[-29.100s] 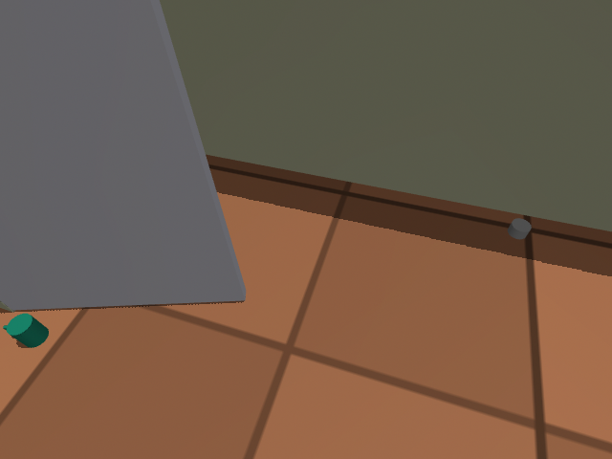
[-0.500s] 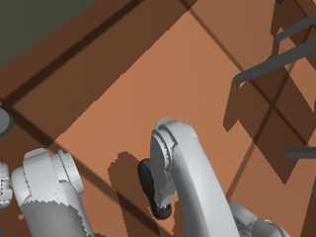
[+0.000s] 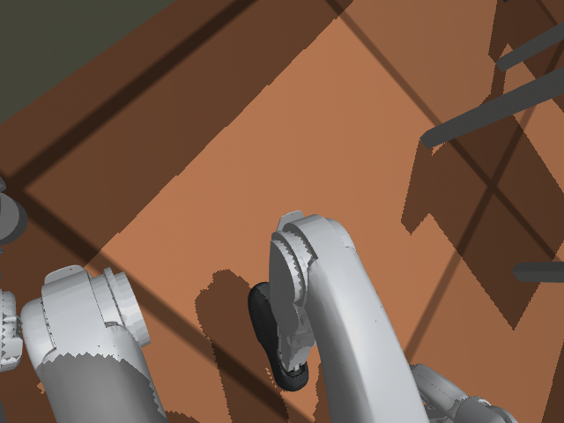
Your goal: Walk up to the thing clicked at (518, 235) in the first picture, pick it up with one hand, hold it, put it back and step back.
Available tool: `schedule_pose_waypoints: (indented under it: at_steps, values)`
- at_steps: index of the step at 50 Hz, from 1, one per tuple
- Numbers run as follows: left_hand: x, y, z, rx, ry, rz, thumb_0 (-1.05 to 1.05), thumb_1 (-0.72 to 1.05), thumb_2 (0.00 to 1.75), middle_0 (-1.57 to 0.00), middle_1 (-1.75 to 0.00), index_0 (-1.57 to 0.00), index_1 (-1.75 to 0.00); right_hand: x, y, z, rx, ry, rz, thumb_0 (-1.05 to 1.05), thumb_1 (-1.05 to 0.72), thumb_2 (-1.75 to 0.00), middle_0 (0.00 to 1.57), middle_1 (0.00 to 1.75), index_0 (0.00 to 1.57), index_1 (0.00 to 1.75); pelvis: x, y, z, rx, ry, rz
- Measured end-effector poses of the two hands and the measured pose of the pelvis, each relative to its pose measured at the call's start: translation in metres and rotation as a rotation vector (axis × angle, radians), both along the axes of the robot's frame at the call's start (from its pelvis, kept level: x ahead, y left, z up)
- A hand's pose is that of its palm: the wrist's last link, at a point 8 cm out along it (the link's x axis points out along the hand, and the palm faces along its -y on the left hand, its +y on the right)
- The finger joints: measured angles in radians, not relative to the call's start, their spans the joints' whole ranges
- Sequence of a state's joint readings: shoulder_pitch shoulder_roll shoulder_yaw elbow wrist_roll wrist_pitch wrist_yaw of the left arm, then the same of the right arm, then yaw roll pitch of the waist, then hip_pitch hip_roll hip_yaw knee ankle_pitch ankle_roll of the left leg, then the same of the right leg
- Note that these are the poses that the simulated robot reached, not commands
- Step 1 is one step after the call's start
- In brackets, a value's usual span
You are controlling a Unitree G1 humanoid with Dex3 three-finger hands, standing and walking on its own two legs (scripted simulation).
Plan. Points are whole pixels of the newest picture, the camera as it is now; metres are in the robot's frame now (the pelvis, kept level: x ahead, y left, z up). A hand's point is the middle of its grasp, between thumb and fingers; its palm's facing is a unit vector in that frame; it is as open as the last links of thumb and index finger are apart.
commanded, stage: settle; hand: left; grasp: from above
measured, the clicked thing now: out of the picture +0.41 +0.31 -0.28
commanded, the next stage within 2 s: lift in 0.78 s
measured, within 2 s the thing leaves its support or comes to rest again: leaves its support in 0.20 s
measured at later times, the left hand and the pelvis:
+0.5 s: hand out of the picture +0.39 +0.32 -0.19, palm faces -0.37 -0.13 -0.92, open 9.7 cm; pelvis +0.00 +0.00 +0.01, yaw +2 degrees
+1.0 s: hand out of the picture +0.38 +0.31 -0.12, palm faces -0.41 -0.12 -0.90, open 9.7 cm; pelvis +0.00 -0.01 +0.03, yaw +7 degrees
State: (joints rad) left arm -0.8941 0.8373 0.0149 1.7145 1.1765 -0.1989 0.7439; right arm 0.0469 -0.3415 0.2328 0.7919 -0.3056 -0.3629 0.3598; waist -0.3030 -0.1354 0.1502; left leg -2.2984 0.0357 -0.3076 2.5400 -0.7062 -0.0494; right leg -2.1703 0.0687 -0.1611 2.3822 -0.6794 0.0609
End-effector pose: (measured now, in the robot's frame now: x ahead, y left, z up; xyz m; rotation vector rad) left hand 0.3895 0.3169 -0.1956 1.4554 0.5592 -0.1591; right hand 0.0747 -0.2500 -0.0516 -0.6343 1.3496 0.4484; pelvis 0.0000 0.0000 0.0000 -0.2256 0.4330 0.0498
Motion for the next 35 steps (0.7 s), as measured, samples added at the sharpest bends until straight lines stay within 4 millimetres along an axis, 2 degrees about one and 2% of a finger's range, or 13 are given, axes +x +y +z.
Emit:
schedule_pose_waypoints:
  at_steps: [13, 20, 28, 35]
  values:
    - [0.002, -0.001, 0.011, -0.011, -0.024, 0.013, 0.04, 0.14, 0.41, -0.80, -0.67, -0.63, -0.53, 0.002, -0.002, -0.006, 0.014, -0.020, -0.045, 0.00, -0.92, -0.90, 0.20, 0.30, 0.20, 0.30, 0.001, 0.000, -0.001, 0.008, 0.013, 0.004]
    - [0.003, 0.000, 0.039, 0.003, -0.083, 0.043, 0.04, 0.14, 0.40, -0.80, -0.66, -0.63, -0.53, 0.009, -0.007, -0.014, 0.028, -0.053, -0.141, 0.00, -0.92, -0.90, 0.20, 0.30, 0.20, 0.30, 0.005, 0.000, 0.002, 0.025, 0.059, 0.007]
    - [-0.002, -0.003, 0.075, 0.030, -0.033, 0.056, 0.05, 0.15, 0.36, -0.82, -0.64, -0.65, -0.51, 0.025, -0.011, -0.026, 0.053, -0.119, -0.227, 0.00, -0.92, -0.90, 0.20, 0.30, 0.20, 0.30, 0.002, -0.003, 0.009, 0.061, 0.091, 0.022]
    - [-0.004, -0.007, 0.099, 0.017, -0.011, 0.042, 0.05, 0.15, 0.36, -0.84, -0.62, -0.66, -0.50, 0.032, -0.014, -0.031, 0.044, -0.133, -0.263, 0.00, -0.92, -0.90, 0.20, 0.30, 0.20, 0.30, 0.000, -0.007, 0.016, 0.088, 0.104, 0.038]
